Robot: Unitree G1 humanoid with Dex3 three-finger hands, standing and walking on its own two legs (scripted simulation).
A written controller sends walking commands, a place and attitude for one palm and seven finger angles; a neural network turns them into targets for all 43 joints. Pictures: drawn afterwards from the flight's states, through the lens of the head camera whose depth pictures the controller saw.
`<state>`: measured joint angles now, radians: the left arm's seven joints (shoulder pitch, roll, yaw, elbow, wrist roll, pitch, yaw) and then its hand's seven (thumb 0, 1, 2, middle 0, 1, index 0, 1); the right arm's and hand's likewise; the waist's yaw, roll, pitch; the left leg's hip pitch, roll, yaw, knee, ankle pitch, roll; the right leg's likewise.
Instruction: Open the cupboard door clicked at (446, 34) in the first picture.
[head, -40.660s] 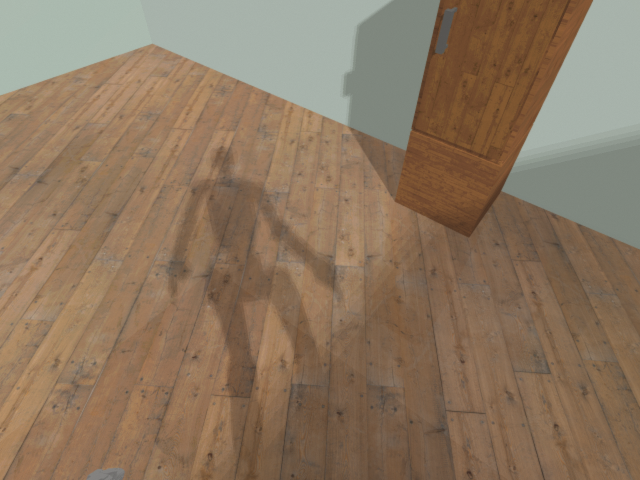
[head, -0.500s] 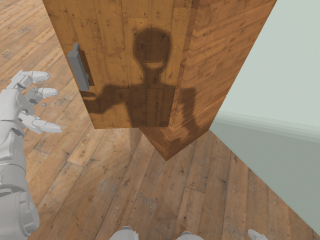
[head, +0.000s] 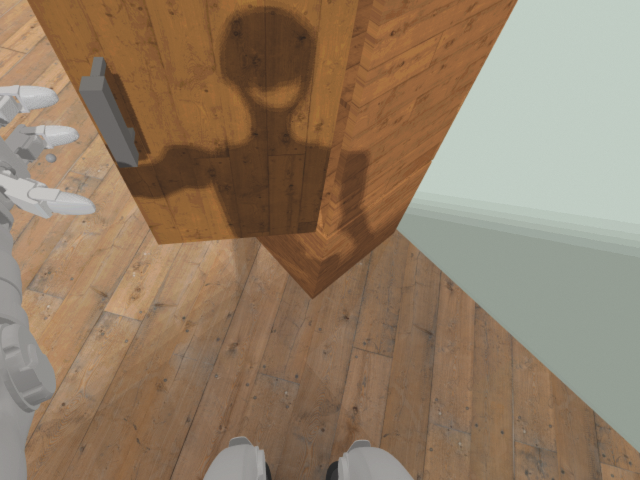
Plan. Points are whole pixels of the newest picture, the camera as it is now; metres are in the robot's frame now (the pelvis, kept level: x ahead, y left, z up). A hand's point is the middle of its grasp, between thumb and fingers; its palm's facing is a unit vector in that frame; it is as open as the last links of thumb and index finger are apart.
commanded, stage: move the hooked fingers beside the handle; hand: left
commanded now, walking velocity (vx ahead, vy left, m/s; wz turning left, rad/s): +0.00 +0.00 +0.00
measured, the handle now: (114, 114) +0.55 +0.24 +0.08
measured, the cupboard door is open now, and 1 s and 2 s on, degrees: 57 57 57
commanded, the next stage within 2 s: slide the fingers in behind the handle in 0.98 s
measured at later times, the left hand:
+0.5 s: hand (55, 140) +0.50 +0.30 +0.08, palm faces +0.11 -0.99 -0.02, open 14.0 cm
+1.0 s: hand (51, 148) +0.49 +0.30 +0.09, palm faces +0.11 -0.99 -0.01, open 14.0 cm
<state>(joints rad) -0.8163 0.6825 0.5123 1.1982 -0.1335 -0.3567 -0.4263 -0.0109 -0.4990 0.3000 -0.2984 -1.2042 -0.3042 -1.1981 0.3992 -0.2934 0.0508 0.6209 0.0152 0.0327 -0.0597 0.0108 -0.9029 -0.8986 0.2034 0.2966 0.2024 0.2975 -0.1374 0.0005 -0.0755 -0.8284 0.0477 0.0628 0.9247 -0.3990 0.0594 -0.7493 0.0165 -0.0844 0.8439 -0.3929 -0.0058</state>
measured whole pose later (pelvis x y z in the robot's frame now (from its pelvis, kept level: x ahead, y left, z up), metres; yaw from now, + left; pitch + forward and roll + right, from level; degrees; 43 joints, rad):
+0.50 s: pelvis +0.01 +0.00 -0.01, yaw -1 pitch +21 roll -5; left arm -0.88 0.80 0.58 1.24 -0.09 -0.33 -0.44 -0.01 -0.50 0.30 -0.30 -1.20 -0.30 -1.20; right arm 0.43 -0.29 0.06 0.59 0.01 0.08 -0.05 0.01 -0.90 -0.90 0.20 0.30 0.20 0.30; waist -0.18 0.00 -0.08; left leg -0.92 0.07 0.06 0.97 -0.43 0.05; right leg -0.83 0.04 -0.09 0.86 -0.41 -0.01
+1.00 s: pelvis +0.01 +0.00 -0.01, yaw +0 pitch +19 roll -5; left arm -0.86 0.72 0.52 1.23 -0.12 -0.35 -0.42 -0.01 -0.50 0.30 -0.30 -1.20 -0.30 -1.20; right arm 0.37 -0.28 0.06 0.59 0.01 0.08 -0.04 0.01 -0.90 -0.90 0.20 0.30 0.20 0.30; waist -0.15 0.01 -0.09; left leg -0.88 0.06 0.05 0.97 -0.43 0.06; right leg -0.79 0.03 -0.09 0.86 -0.41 -0.01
